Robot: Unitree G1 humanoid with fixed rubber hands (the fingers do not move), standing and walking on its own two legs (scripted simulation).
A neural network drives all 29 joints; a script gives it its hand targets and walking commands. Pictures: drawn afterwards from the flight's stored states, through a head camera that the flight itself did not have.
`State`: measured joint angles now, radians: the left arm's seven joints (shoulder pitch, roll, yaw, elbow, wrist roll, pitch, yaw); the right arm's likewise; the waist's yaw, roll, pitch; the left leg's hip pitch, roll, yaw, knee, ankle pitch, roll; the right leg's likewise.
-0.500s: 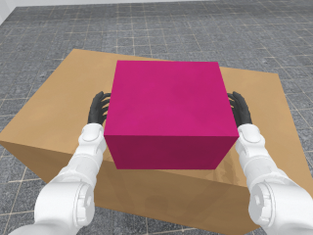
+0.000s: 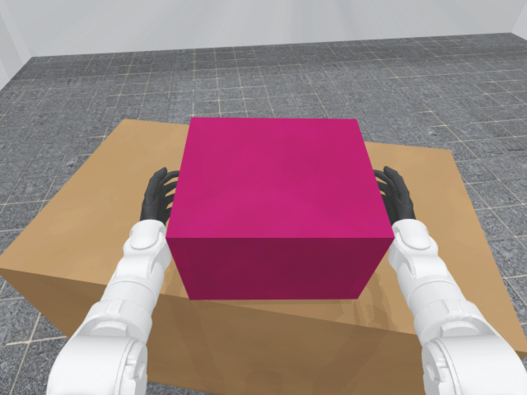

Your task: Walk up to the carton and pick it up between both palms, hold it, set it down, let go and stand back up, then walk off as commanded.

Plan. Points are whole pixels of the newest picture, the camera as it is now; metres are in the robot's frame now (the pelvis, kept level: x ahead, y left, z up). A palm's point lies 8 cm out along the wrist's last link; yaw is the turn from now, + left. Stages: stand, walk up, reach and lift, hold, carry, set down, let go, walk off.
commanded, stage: reach and lift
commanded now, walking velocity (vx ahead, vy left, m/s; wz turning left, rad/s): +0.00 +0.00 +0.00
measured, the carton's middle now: (274, 208) +0.44 +0.02 +0.06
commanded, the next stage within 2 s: hold in 1.94 s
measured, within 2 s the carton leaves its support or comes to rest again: neither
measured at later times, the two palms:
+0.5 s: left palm (151, 212) +0.36 +0.20 +0.13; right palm (417, 221) +0.36 -0.19 +0.13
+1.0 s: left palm (147, 203) +0.35 +0.19 +0.16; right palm (435, 223) +0.34 -0.20 +0.15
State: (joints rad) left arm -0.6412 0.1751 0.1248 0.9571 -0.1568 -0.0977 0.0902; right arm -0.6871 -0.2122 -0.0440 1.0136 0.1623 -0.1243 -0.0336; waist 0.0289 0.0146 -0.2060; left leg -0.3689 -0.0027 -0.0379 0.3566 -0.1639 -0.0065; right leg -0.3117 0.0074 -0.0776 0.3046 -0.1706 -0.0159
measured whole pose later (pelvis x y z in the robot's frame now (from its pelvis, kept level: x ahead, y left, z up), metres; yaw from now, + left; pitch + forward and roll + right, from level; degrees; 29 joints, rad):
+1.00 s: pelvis -0.01 +0.00 +0.00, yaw -2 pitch -1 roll -1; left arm -0.49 0.10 0.30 0.26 0.10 0.51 -0.01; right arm -0.56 -0.16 -0.07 0.55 0.21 0.29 -0.07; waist -0.05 -0.03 -0.10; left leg -0.14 0.00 0.00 0.30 -0.15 0.00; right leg -0.09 0.01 -0.04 0.25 -0.14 -0.01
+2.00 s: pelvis -0.01 +0.01 +0.00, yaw -2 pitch -2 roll -1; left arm -0.52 0.10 0.31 0.14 0.14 0.66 -0.04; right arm -0.59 -0.19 -0.06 0.45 0.26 0.43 -0.09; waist -0.07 -0.02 -0.11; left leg -0.10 0.00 0.00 0.30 -0.15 0.00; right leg -0.05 0.01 -0.04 0.24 -0.14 -0.01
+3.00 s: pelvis -0.02 +0.00 +0.00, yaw -1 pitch -3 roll -1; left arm -0.55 0.11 0.34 0.13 0.15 0.73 -0.06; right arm -0.64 -0.19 -0.07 0.44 0.24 0.51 -0.09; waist -0.06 -0.01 -0.11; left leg -0.10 0.00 -0.01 0.29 -0.14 0.01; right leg -0.05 0.01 -0.05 0.23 -0.13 -0.01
